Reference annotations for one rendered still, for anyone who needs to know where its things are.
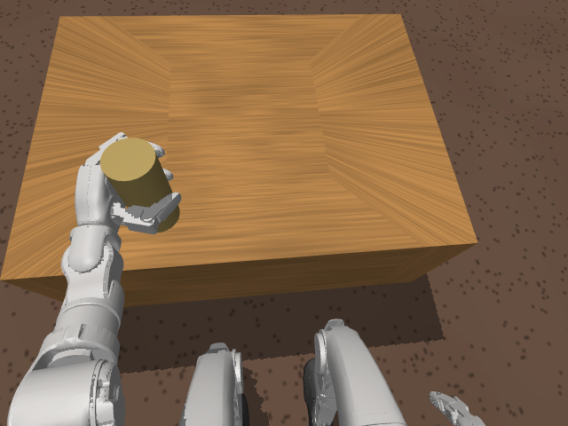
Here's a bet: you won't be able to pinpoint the left robot arm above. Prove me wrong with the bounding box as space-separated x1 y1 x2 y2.
7 224 126 426

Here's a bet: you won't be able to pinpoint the right robot hand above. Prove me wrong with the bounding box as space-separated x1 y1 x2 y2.
430 391 486 426

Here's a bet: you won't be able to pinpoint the right robot foot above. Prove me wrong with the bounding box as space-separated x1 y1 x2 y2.
304 358 334 426

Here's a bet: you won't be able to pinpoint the left robot hand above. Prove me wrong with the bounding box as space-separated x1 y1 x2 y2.
75 132 181 234

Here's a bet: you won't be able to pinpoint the can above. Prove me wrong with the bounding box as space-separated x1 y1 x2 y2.
100 138 180 233

